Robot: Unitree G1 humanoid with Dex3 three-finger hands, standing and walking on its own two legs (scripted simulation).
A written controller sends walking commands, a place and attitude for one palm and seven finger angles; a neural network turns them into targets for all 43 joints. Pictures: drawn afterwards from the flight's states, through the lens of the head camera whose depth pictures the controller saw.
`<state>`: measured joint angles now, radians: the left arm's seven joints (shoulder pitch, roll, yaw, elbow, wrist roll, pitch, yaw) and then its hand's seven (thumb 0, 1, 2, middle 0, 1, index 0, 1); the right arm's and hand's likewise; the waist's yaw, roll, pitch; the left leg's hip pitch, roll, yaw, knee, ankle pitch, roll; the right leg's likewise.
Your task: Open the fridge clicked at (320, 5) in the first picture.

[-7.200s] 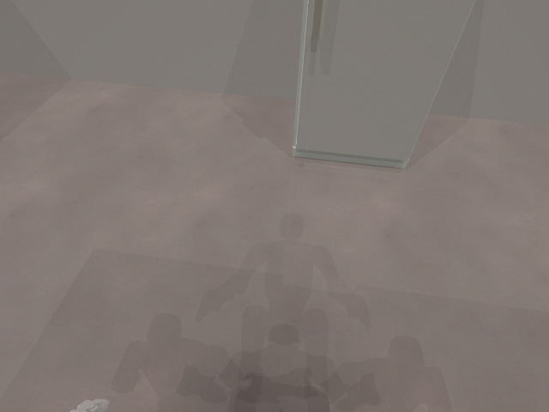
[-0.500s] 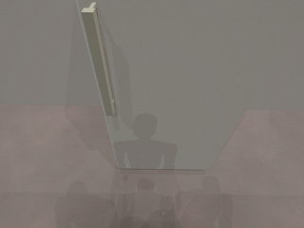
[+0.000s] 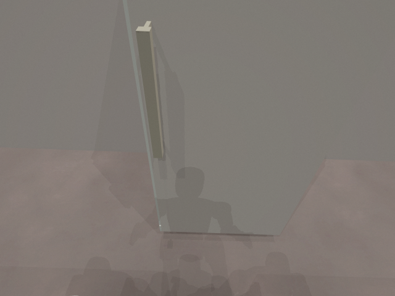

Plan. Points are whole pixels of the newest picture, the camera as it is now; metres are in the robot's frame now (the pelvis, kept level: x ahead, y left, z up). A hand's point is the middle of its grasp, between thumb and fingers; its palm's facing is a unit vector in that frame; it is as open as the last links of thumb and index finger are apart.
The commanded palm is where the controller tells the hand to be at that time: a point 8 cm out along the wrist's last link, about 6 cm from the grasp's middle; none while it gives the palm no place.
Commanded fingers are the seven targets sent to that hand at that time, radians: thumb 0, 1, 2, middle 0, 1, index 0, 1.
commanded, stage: come to a stop and stand still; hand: left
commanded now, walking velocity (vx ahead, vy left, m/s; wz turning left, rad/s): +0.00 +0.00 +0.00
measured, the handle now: (154, 99) +0.55 +0.16 +0.13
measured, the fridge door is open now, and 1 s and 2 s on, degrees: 0 0 0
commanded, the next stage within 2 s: look again from close up in 0.16 s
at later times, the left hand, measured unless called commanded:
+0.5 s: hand out of the picture +0.01 +0.21 -0.16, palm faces -0.02 -0.96 -0.27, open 7.4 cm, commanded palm none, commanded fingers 0.00 0.90 0.90 -0.20 -0.30 -0.20 -0.30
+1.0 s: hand out of the picture +0.04 +0.22 -0.16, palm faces -0.01 -0.96 -0.29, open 7.4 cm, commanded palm none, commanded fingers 0.00 0.90 0.90 -0.20 -0.30 -0.20 -0.30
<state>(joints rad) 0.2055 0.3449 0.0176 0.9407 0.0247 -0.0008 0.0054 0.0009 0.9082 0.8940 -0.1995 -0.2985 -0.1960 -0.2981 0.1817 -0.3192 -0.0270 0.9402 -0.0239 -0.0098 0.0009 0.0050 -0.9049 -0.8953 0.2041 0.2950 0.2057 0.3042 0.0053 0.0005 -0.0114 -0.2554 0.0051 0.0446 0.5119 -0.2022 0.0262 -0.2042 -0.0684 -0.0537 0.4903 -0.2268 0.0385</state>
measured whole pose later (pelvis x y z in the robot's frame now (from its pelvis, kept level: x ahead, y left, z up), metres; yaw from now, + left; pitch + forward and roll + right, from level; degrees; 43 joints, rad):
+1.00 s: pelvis +0.00 -0.01 +0.01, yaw +1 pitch -3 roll +0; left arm 0.23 0.29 -0.01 1.07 0.02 0.00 0.01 0.00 0.91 0.89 -0.20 -0.30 -0.20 -0.30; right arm 0.19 -0.28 -0.01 1.09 -0.01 0.00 0.01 0.00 -0.90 -0.90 0.20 0.30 0.21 0.30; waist 0.00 0.00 0.03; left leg -0.22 0.01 0.03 0.40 -0.14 0.01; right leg -0.17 -0.06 -0.07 0.40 -0.18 0.03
